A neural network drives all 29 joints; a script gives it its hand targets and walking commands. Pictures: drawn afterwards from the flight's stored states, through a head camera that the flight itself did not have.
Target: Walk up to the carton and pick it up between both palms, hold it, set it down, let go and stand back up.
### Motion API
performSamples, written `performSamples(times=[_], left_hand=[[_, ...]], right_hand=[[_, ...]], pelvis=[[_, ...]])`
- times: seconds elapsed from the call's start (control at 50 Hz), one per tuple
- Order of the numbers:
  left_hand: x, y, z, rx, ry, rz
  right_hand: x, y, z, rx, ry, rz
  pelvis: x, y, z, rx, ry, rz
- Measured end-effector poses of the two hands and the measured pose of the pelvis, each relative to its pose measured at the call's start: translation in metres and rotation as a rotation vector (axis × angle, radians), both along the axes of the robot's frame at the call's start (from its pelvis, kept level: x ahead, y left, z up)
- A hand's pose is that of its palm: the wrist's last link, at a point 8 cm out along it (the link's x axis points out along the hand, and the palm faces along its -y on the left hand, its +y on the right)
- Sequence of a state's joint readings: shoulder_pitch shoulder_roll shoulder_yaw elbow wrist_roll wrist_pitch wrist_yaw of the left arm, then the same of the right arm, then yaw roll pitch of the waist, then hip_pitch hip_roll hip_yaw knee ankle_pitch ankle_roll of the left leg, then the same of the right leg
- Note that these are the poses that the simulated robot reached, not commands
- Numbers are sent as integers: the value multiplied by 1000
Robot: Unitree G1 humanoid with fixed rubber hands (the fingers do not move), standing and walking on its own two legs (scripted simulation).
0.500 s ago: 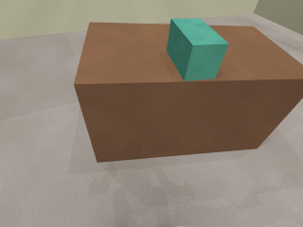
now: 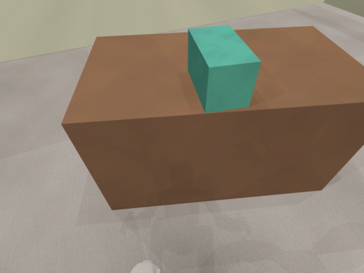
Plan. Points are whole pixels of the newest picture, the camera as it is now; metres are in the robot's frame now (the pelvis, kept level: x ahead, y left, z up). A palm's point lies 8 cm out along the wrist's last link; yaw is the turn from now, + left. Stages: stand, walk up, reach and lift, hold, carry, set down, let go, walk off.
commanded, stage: walk up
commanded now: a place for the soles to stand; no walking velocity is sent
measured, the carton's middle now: (217, 66) +0.82 -0.12 +0.04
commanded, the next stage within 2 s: none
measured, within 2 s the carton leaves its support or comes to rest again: neither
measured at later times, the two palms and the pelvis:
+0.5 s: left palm (78, 260) +0.20 +0.26 -0.11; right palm out of the picture +0.14 -0.40 -0.07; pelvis +0.09 -0.05 -0.02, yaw -2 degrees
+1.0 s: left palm (106, 242) +0.24 +0.21 -0.11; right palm out of the picture +0.22 -0.44 -0.08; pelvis +0.16 -0.10 -0.02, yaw +2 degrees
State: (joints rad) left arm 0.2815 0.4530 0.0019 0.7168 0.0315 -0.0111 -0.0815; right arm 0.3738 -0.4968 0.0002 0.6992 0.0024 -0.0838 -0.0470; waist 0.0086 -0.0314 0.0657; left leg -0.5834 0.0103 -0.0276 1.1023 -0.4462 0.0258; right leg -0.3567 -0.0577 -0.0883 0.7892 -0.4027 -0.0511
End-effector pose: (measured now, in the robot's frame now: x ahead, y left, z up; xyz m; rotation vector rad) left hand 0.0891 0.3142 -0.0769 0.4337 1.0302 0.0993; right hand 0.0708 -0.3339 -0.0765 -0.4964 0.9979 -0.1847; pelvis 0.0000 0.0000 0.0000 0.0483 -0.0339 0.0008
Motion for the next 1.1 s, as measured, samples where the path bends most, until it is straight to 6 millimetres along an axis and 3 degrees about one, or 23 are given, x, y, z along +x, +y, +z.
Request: performSamples(times=[0.16,0.26,0.38,0.5,0.56,0.66,0.76,0.9,1.02,1.1], left_hand=[[37,6,-24,-48,-8,12],[65,-3,-36,-79,-11,0],[88,-19,-38,-71,-3,-27],[111,-52,-30,-25,3,-45],[114,-70,-31,0,5,-34],[107,-94,-18,-3,40,15],[116,-103,-8,3,36,32],[134,-106,-18,-25,18,30],[155,-110,-34,-58,-2,28],[166,-122,-34,-61,-3,8]], right_hand=[[42,6,6,-54,0,28],[46,5,10,-83,0,-14],[54,-21,18,-110,11,-34],[69,-66,7,-100,16,-34],[81,-91,-9,-91,36,-22],[111,-100,-10,-44,32,-11],[132,-108,-4,-36,22,2],[153,-108,2,-63,36,19],[151,-106,1,-89,41,10],[149,-119,6,-102,41,-8]], pelvis=[[38,10,-11,-48,8,22],[59,7,-14,-37,-20,6],[77,-14,-13,-27,-15,-12],[94,-53,-18,7,-2,-27],[102,-76,-26,5,-4,-18],[115,-96,-12,7,4,6],[128,-107,-5,-2,1,19],[145,-107,-8,-32,15,38],[160,-105,-17,-32,-11,37],[164,-116,-15,-35,-13,18]])
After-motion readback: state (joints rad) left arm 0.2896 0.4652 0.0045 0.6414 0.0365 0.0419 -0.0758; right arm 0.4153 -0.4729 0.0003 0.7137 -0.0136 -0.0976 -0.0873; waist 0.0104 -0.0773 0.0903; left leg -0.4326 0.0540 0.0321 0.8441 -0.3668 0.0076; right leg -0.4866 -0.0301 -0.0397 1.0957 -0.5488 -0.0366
